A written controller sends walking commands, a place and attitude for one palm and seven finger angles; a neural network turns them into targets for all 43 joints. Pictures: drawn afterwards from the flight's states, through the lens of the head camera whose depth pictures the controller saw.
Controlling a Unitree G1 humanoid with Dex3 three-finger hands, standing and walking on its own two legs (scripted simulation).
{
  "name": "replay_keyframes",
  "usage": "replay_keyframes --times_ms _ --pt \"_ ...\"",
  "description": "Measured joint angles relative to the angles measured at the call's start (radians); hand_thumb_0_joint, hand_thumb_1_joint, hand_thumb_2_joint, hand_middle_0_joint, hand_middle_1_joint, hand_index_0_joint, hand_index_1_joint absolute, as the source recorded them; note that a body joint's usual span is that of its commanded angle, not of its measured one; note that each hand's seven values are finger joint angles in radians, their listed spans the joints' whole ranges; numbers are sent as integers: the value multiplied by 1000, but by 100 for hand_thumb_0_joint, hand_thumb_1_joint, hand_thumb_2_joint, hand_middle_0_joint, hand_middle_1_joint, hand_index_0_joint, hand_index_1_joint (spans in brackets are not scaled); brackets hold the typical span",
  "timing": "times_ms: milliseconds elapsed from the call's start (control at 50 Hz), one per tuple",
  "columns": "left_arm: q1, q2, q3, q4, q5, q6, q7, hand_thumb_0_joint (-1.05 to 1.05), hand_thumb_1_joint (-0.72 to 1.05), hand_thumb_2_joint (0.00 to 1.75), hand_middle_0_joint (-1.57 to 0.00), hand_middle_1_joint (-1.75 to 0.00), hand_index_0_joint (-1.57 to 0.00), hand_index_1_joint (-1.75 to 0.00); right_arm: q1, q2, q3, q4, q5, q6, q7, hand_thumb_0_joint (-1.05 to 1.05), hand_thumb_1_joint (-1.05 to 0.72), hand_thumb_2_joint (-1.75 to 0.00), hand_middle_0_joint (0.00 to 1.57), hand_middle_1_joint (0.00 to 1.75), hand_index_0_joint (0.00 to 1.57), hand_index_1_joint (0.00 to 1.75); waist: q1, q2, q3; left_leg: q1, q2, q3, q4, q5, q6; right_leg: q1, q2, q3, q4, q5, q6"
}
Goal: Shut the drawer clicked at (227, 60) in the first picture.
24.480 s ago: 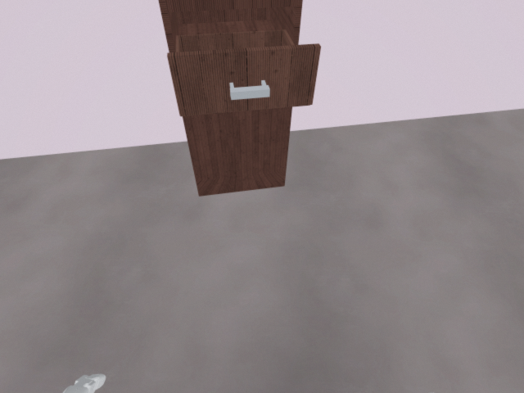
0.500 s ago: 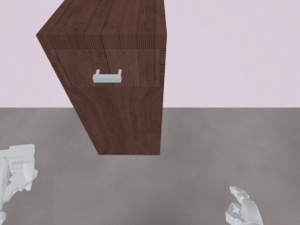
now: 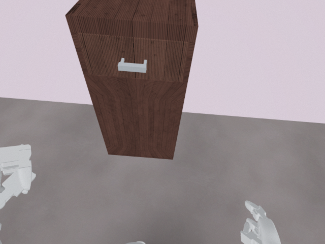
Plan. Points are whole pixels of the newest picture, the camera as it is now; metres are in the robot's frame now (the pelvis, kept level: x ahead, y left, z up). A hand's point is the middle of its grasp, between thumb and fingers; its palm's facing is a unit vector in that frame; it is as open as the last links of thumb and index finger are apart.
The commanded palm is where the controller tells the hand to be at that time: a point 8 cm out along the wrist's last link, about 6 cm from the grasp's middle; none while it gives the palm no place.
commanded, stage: step back with the hand held close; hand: left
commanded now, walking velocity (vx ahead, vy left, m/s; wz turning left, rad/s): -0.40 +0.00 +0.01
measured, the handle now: (133, 64) +0.73 +0.16 +0.02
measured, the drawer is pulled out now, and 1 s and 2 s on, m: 0.00 0.00 0.00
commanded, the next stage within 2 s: stop stepping back and stand still in 0.58 s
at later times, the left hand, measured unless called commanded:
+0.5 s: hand out of the picture +0.10 +0.22 +0.19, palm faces +0.27 -0.83 -0.49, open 3.2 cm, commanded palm +0.05 +0.27 +0.19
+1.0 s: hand out of the picture +0.00 +0.25 +0.18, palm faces +0.26 -0.84 -0.48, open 3.2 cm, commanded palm -0.04 +0.29 +0.19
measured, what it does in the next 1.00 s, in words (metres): walks backwards: right foot, then left foot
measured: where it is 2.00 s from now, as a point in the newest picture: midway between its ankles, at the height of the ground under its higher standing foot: outside the picture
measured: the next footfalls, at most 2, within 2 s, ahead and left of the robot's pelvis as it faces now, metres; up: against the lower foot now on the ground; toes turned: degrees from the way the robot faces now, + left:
right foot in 0.14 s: -0.08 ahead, -0.13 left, +0.00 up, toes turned +4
left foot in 0.60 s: -0.01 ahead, +0.08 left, +0.00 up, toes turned -2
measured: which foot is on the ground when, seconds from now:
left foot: down 0.00-0.46, up 0.48-0.58, down 0.60-0.94, up 0.96-1.00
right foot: down 0.00-0.04, up 0.06-0.12, down 0.14-0.64, up 0.66-0.94, down 0.96-1.00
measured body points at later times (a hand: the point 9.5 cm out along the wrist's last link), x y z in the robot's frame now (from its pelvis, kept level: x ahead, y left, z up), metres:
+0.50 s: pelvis -0.09 -0.01 +0.00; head -0.08 +0.02 +0.45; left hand +0.08 +0.26 +0.21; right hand +0.09 -0.25 -0.06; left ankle +0.06 +0.05 -0.72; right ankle -0.12 -0.13 -0.73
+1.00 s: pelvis -0.20 +0.03 +0.01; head -0.19 +0.05 +0.46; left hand -0.02 +0.30 +0.21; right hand -0.05 -0.21 -0.07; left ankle -0.08 +0.09 -0.71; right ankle -0.29 -0.08 -0.73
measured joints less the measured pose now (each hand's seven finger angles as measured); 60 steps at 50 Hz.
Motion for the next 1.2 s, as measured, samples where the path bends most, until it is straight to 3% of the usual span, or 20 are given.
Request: replay_keyframes --times_ms 120,200,260,320,400,440,480,520,560,600,620,680,780,860,940,960,1000,1060,1140,1200 --pt "-9 35 53 -1 13 -32 -5 1 88 90 -141 -160 -141 -160 20 6 -12 21 -6 -17 2 1 -91 -90 20 30 21 30 -14 9 -26 -49 2 -21 -3 35 7 47 38 54 152 -121 3" --pt "17 39 85 -10 -11 -47 -8 1 88 90 -141 -160 -141 -160 -11 20 -10 30 -10 -36 14 1 -91 -90 20 30 21 30 8 -5 -39 -106 17 2 -38 82 -3 130 31 61 48 -193 -10" --pt "4 28 59 -18 -31 -55 -16 1 89 90 -141 -160 -141 -160 -68 26 -9 42 -13 -50 23 1 -91 -90 20 30 21 30 21 -7 -1 -130 36 16 -85 136 -12 139 36 62 -47 -195 -21" --pt "-9 35 15 -43 -40 -58 -27 1 89 90 -141 -160 -141 -160 -102 28 -9 52 -7 -49 29 1 -91 -90 20 30 21 30 15 7 40 -116 53 3 -140 193 -20 131 55 52 -61 -142 -19" --pt "41 95 29 -86 -58 -68 -38 1 88 90 -141 -160 -140 -160 -93 41 0 39 1 -34 31 1 -91 -90 21 30 21 30 -5 2 28 -105 63 -7 -150 219 -27 123 68 42 -28 -140 -23" --pt "70 118 51 -86 -66 -72 -40 1 88 90 -141 -160 -140 -160 -75 41 0 34 3 -25 29 1 -91 -90 21 30 21 30 -18 4 3 -116 63 -18 -114 170 -43 128 71 32 -26 -139 -29" --pt "88 126 61 -73 -71 -73 -33 1 88 90 -141 -160 -141 -160 -48 37 -7 44 5 -20 26 1 -91 -90 21 30 21 30 -21 1 -32 -141 50 -36 -14 18 -83 138 63 28 -31 -135 -34" --pt "92 108 59 -52 -64 -69 -21 1 88 90 -141 -160 -141 -160 -17 31 -17 68 1 -10 22 1 -91 -90 21 30 21 30 -7 -14 -78 -138 32 -57 150 -94 -110 148 47 43 -37 -132 -31" --pt "70 73 50 -17 -52 -60 -12 1 88 90 -141 -160 -141 -160 14 21 -24 89 -5 2 13 1 -91 -90 21 30 21 30 3 -28 -124 -85 27 -65 207 -129 -115 148 29 58 -47 -126 -18" --pt "20 35 35 17 -42 -49 -4 1 88 90 -141 -160 -141 -160 27 0 -23 92 -4 4 -1 1 -91 -90 20 30 21 30 2 -18 -139 7 43 -79 78 -67 -102 127 27 53 -36 -125 -3" --pt "-23 23 27 40 -39 -44 -2 1 88 90 -141 -160 -141 -160 16 -2 -26 100 -2 2 -8 1 -91 -90 20 30 21 30 -4 -28 -125 11 28 -78 41 -66 -72 105 12 49 -15 -126 5" --pt "-119 20 14 91 -36 -26 -2 1 88 90 -141 -160 -141 -160 -45 16 -20 97 -2 -14 -4 1 -91 -90 20 30 20 30 10 -69 -30 18 6 -39 -27 -4 -34 21 -6 81 104 -153 3" --pt "-34 65 3 -23 -37 5 -22 2 89 90 -141 -160 -140 -160 -59 56 8 35 -9 -75 35 1 -91 -90 20 30 21 30 -9 -47 15 8 53 -22 -124 97 -30 -50 32 51 315 -264 8" --pt "104 106 36 -140 -45 11 -13 2 88 90 -141 -160 -140 -160 -10 91 26 15 -8 -83 43 1 -91 -90 21 30 21 30 -21 -50 -35 9 69 -10 -189 130 -44 63 12 -9 185 -300 -5" --pt "138 128 76 -121 -53 34 9 1 88 90 -141 -160 -140 -160 17 97 34 25 -15 -61 29 1 -90 -90 21 30 21 30 -20 -70 -91 -40 34 12 -174 22 -104 240 -9 -50 -108 -323 -55" --pt "132 120 80 -109 -56 39 11 1 88 90 -141 -160 -140 -160 10 86 33 29 -16 -56 26 1 -90 -90 21 30 21 30 -5 -71 -93 -84 30 25 -104 -34 -116 244 -18 -35 -156 -264 -72" --pt "99 82 53 -74 -60 58 9 1 88 90 -141 -160 -141 -160 -1 55 24 75 -22 -39 20 1 -90 -90 21 30 21 30 18 -32 -83 -131 45 4 104 -73 -122 230 -6 -29 -137 -125 -61" --pt "55 49 20 -13 -53 67 11 1 88 90 -141 -160 -141 -160 55 37 9 137 -3 -22 11 1 -90 -90 21 30 21 30 26 -39 -130 -109 46 -3 270 -120 -115 244 -21 -33 -110 -153 -35" --pt "-15 -27 -21 45 -32 74 30 1 88 90 -141 -160 -141 -160 115 0 -4 152 6 -40 -19 1 -91 -90 21 30 21 30 1 -43 -158 57 82 0 80 -140 -81 227 -40 -60 -1 -232 -15" --pt "-80 -52 -28 78 -20 77 36 1 89 90 -141 -160 -141 -160 77 6 -9 156 3 -64 -30 1 -91 -90 20 30 21 30 -16 -75 -97 66 48 25 93 -124 -59 131 -62 -16 221 -310 -21"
